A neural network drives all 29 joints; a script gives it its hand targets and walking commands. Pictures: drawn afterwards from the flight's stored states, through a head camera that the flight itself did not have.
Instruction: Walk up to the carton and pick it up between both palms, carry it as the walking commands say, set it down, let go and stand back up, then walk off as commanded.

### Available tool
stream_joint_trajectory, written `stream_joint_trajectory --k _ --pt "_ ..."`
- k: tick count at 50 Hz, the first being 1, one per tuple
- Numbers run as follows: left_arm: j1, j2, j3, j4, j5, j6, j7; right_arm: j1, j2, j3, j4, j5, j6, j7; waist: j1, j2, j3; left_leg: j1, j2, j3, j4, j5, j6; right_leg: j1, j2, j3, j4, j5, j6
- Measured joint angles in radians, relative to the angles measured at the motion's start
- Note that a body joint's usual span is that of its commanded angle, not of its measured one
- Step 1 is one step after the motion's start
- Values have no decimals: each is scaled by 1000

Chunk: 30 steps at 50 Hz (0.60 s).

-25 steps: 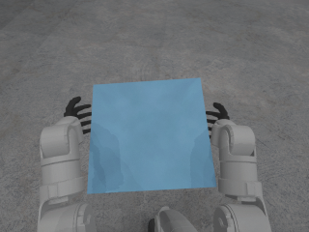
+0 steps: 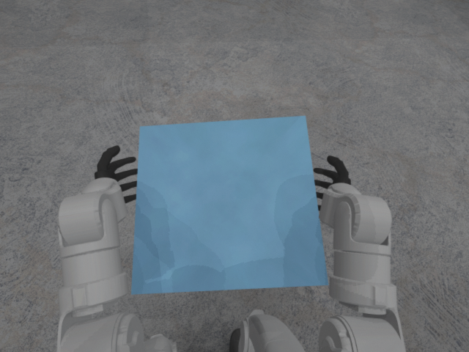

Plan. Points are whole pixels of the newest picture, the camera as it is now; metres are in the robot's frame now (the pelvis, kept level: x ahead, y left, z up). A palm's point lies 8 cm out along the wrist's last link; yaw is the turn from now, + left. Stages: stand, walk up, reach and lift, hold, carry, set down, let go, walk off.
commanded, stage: carry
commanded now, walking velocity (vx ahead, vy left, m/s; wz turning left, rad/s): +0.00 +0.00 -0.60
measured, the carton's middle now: (228, 208) +0.36 +0.00 -0.03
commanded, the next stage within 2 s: none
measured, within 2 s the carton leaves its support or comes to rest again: neither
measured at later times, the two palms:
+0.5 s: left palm (212, 209) +0.30 +0.04 +0.10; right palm out of the picture +0.19 -0.31 +0.10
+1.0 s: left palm (311, 272) +0.21 -0.10 +0.08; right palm out of the picture +0.02 -0.40 +0.08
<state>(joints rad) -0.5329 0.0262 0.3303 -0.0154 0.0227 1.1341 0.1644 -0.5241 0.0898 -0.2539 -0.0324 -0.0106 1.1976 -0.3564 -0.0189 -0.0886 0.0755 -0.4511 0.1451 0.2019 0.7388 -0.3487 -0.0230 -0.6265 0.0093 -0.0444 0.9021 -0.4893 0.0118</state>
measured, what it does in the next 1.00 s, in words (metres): walks backwards, turning right: left foot, then right foot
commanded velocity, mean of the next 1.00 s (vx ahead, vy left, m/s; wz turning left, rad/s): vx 0.00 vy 0.00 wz -0.55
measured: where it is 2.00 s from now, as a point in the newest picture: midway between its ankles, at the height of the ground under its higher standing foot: outside the picture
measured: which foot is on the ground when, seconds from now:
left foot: down 0.00-0.08, up 0.10-0.54, down 0.56-1.00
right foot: down 0.00-0.56, up 0.58-0.82, down 0.84-1.00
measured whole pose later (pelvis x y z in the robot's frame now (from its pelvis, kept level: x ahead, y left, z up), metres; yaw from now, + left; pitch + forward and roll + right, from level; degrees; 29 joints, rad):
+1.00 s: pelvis -0.19 -0.06 +0.00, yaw -31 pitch +6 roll +0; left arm -0.70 0.03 0.27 0.25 0.01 1.14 0.22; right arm -0.64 -0.04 -0.30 0.14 -0.06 1.26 -0.26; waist 0.03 -0.01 0.00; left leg -0.54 0.10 0.08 0.91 -0.54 -0.14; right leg -0.54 0.00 0.04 0.70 -0.26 0.02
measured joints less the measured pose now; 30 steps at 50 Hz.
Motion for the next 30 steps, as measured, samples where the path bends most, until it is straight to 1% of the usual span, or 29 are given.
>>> stream_joint_trajectory --k 2,3,4,5,6,8,10,11,13,14,15,17,19,22,24,25,26,27,28,29,30 --pt "-25 7 -6 7 -10 4 33 8 12 -2 -13 -11 -8 3 10 20 -6 -5 37 8 3 2 -20 32 -9 -36 -35 33 -3" --pt "-46 10 -16 18 -14 4 56 8 11 -4 -16 -18 -10 11 17 32 -12 -13 52 9 10 3 -31 66 -12 -40 -95 82 -4" --pt "-70 12 -27 34 -13 2 78 6 6 -6 -14 -27 -11 22 27 43 -22 -23 67 11 24 1 -42 96 -13 -39 -168 169 -9" --pt "-93 9 -37 54 -9 -7 96 -1 -6 -5 -6 -35 -17 37 36 65 -24 -35 85 0 43 -9 -55 94 5 -46 -185 223 -32" --pt "-116 4 -45 74 -5 -17 111 -5 -23 -4 4 -40 -23 54 42 76 -26 -50 76 -28 77 -49 -65 84 15 -45 -183 234 -57" --pt "-160 -5 -47 123 1 -28 122 -26 -57 -8 36 -37 -26 73 43 69 -26 -86 20 -84 177 -166 -83 66 13 -29 -185 233 -90" --pt "-171 -8 -35 155 15 -32 91 -53 -76 -10 64 -29 -15 69 32 61 -32 -111 -26 -109 252 -209 -94 56 10 -8 -210 252 -101" --pt "-163 -8 -27 155 18 -32 64 -63 -82 -8 68 -25 -5 62 25 59 -35 -120 -45 -116 279 -216 -98 54 11 3 -227 267 -102" --pt "-134 -11 -1 141 20 -32 -6 -80 -88 -8 64 -17 15 48 10 55 -39 -129 -77 -127 311 -216 -103 50 14 26 -262 302 -102" --pt "-118 -16 10 129 23 -34 -31 -86 -90 -9 60 -15 24 44 2 52 -39 -130 -90 -131 315 -212 -105 50 16 37 -278 319 -102" --pt "-102 -24 18 113 24 -35 -34 -91 -90 -9 56 -12 31 39 -4 48 -39 -129 -101 -137 312 -206 -106 51 18 48 -295 336 -102" --pt "-72 -42 27 65 19 -30 -13 -97 -88 -7 49 -6 33 35 -14 35 -34 -120 -120 -150 292 -190 -106 52 26 71 -329 372 -103" --pt "-53 -56 30 16 19 -22 5 -95 -84 -7 44 -4 20 45 -20 18 -28 -107 -136 -164 259 -173 -103 54 37 95 -365 410 -103" --pt "-46 -62 35 -17 25 -14 11 -87 -76 -11 52 -8 -10 65 -25 -5 -28 -75 -160 -177 184 -147 -91 57 54 130 -428 474 -97" --pt "-47 -57 33 -17 29 -10 7 -82 -73 -10 59 -11 -19 71 -27 -11 -34 -34 -178 -173 97 -139 -76 63 67 152 -481 521 -79" --pt "-49 -54 30 -13 32 -8 5 -79 -73 -8 61 -12 -20 72 -27 -9 -37 -5 -187 -165 38 -140 -66 66 75 162 -510 544 -60" --pt "-52 -49 26 -8 35 -5 1 -78 -74 -6 62 -12 -19 71 -28 -5 -41 31 -194 -152 -34 -145 -54 68 84 172 -537 565 -31" --pt "-56 -44 21 -3 39 -2 -3 -79 -75 -3 63 -11 -16 70 -28 1 -45 75 -199 -135 -119 -146 -37 65 97 179 -555 581 7" --pt "-63 -34 14 2 45 2 -10 -79 -73 -1 64 -13 -16 70 -31 3 -47 114 -202 -119 -206 -105 -12 51 106 181 -547 577 54" --pt "-70 -18 8 10 49 2 -23 -78 -63 0 64 -16 -21 67 -33 -10 -35 125 -203 -105 -245 9 17 21 105 176 -477 497 94" --pt "-69 -7 7 20 51 0 -36 -72 -53 1 60 -19 -22 57 -37 -4 -23 122 -193 -99 -229 72 41 -20 108 150 -323 356 115"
